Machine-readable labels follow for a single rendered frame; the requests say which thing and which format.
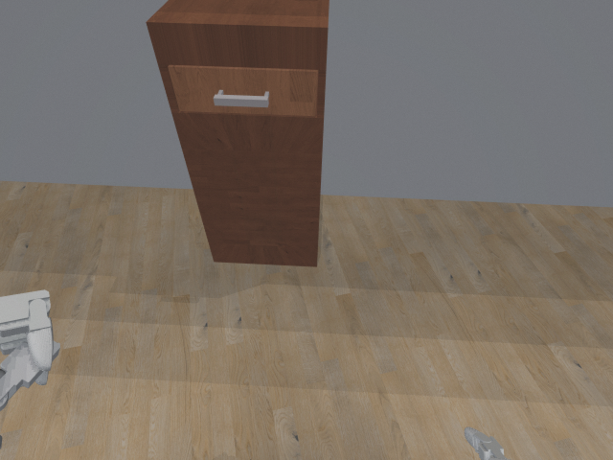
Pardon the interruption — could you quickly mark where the robot left hand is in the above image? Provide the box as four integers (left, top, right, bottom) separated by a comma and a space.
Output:
0, 289, 60, 411

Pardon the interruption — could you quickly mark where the cabinet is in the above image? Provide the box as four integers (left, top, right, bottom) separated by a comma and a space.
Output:
146, 0, 329, 267

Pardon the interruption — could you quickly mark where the robot right hand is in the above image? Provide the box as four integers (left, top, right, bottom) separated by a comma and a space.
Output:
465, 426, 510, 460

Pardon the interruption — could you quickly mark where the handle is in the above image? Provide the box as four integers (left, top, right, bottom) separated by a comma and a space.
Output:
214, 90, 269, 107

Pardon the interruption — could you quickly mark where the drawer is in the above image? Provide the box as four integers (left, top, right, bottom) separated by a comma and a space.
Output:
168, 65, 318, 116

